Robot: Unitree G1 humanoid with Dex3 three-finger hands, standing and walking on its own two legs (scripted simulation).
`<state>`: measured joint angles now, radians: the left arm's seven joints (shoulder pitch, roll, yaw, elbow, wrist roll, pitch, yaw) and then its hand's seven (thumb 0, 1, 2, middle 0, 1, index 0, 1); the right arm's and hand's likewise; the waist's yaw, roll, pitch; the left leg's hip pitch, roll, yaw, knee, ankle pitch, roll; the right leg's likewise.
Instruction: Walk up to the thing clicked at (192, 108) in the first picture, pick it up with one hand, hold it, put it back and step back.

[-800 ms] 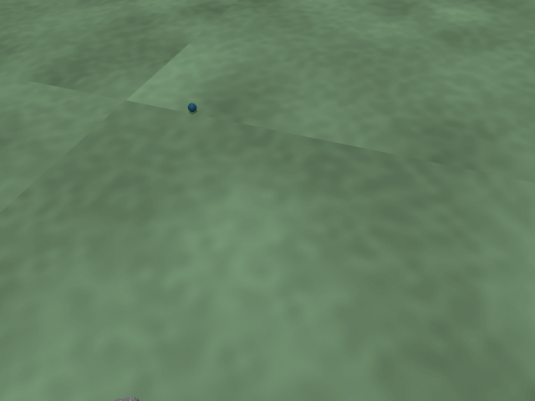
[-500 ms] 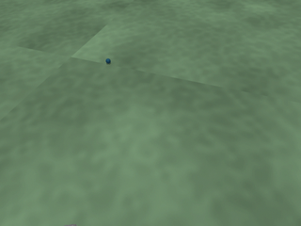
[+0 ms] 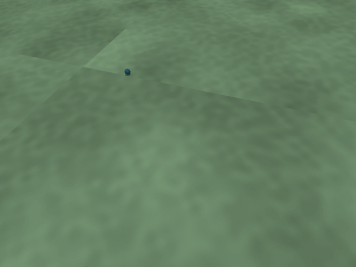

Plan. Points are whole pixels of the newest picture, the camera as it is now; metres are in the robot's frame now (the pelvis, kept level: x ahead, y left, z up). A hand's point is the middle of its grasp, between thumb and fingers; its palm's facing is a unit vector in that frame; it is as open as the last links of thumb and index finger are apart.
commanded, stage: stand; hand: left
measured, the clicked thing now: (127, 71) +1.88 +0.62 -0.75
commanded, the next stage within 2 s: walk up in 0.32 s
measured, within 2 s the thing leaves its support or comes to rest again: neither
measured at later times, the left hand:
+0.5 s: hand out of the picture +0.06 +0.30 -0.15, palm faces +0.07 -0.93 -0.36, open 7.4 cm
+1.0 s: hand (58, 203) +0.30 +0.41 -0.15, palm faces +0.06 -0.95 -0.32, open 7.4 cm
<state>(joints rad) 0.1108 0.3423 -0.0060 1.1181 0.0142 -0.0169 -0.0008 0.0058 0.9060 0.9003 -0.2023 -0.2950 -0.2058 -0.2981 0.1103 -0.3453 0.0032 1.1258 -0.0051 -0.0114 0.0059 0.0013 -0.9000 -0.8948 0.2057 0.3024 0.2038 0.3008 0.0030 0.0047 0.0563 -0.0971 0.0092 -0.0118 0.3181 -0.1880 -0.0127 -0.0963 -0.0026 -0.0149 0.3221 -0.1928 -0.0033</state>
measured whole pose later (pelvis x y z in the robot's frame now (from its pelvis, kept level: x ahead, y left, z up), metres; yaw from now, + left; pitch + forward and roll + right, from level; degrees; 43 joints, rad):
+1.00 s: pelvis +0.24 +0.13 -0.01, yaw +8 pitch -3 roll +1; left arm 0.18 0.44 0.06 0.95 0.02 -0.03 -0.12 0.01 0.91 0.90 -0.20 -0.29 -0.21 -0.30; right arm 0.38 -0.38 -0.06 0.95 0.00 -0.10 0.08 0.00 -0.90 -0.89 0.21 0.30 0.21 0.30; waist -0.04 -0.05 0.04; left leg -0.01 -0.02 0.09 0.34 -0.30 0.03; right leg -0.56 -0.14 -0.02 0.77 -0.13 -0.01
